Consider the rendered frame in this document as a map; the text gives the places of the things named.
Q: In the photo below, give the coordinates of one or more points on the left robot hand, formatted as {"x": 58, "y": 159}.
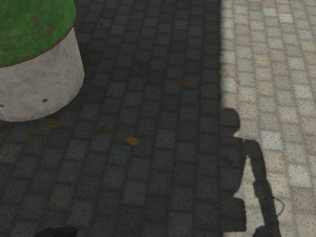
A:
{"x": 58, "y": 232}

